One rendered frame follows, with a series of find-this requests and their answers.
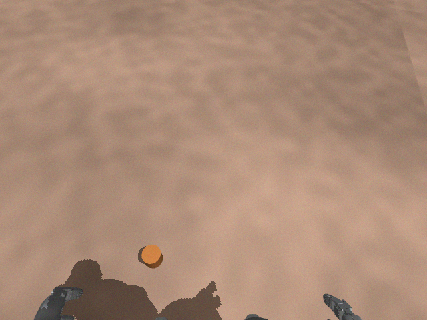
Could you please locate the right robot hand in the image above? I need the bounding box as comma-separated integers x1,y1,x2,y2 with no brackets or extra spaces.
323,294,362,320

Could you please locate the left robot hand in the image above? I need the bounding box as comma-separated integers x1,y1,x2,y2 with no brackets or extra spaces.
34,287,83,320

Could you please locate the can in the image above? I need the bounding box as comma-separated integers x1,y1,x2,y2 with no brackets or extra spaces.
141,245,163,268

